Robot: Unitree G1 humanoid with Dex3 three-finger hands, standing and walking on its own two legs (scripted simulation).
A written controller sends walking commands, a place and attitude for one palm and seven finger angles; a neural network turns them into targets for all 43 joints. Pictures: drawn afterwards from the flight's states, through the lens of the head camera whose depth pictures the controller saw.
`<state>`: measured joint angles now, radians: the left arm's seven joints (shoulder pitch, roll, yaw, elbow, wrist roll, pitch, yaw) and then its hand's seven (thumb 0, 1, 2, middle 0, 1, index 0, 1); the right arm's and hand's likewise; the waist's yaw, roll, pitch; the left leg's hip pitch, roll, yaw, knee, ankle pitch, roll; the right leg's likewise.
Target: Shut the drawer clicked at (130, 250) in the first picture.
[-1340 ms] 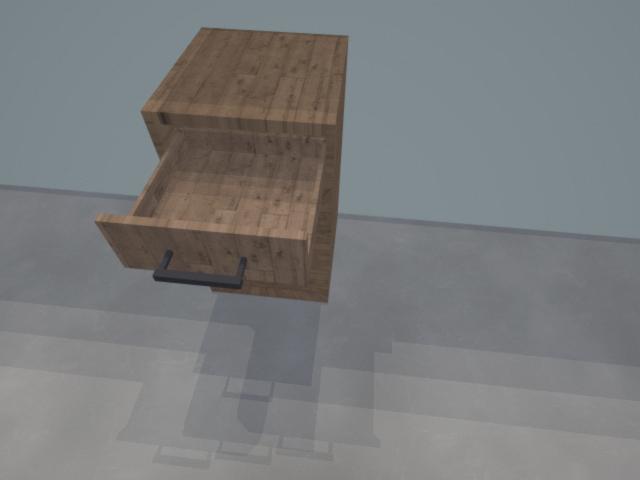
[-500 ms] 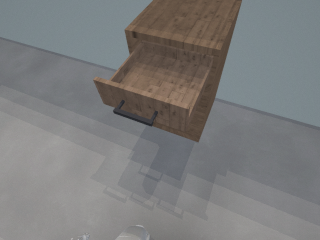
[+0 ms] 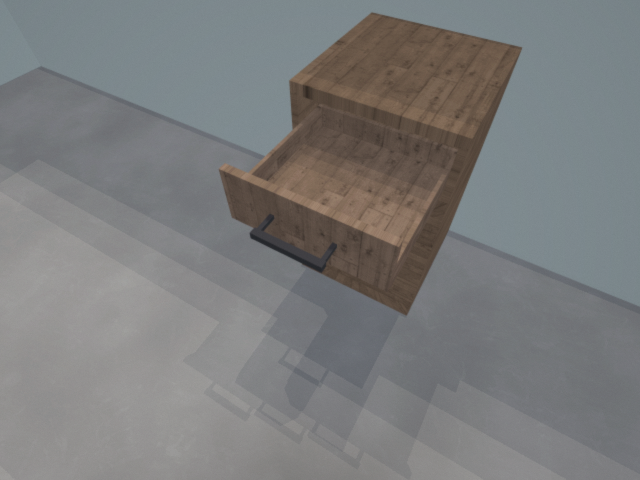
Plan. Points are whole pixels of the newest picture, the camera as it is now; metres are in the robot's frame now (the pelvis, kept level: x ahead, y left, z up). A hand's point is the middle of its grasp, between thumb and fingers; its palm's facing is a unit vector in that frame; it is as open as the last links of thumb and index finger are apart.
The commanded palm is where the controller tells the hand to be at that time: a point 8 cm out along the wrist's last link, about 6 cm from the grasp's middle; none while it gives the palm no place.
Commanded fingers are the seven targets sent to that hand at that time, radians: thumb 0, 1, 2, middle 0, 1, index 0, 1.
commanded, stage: stand and wait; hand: left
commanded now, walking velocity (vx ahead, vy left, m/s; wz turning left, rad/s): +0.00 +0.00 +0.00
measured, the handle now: (293, 241) +0.54 +0.10 -0.12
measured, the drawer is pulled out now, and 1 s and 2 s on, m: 0.30 0.30 0.30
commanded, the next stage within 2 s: look at it before walking up in 0.24 s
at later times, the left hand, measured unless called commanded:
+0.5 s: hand out of the picture +0.06 +0.17 -0.17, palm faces +0.01 -0.97 -0.22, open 7.3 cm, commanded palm none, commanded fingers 0.00 0.90 0.90 -0.20 -0.30 -0.20 -0.30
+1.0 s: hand out of the picture +0.02 +0.15 -0.17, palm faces +0.03 -0.98 -0.17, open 7.4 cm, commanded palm none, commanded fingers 0.00 0.90 0.90 -0.20 -0.30 -0.20 -0.30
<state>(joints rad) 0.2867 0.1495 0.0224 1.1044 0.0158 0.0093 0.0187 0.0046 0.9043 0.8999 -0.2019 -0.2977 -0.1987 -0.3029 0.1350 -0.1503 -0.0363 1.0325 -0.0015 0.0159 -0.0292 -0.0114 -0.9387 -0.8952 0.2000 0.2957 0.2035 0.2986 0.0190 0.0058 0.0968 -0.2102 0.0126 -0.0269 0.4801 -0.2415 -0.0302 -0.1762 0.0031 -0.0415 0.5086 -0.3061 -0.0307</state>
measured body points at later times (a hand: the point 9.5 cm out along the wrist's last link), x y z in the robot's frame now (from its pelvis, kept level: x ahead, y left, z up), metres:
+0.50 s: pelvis +0.03 -0.01 +0.01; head +0.06 -0.02 +0.45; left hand +0.06 +0.23 -0.15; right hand -0.03 -0.21 -0.16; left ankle +0.01 +0.14 -0.74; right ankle -0.02 -0.10 -0.74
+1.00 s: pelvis +0.03 -0.01 +0.00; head +0.07 -0.01 +0.45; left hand +0.02 +0.21 -0.16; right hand +0.02 -0.23 -0.16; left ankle +0.01 +0.14 -0.74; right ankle -0.02 -0.10 -0.74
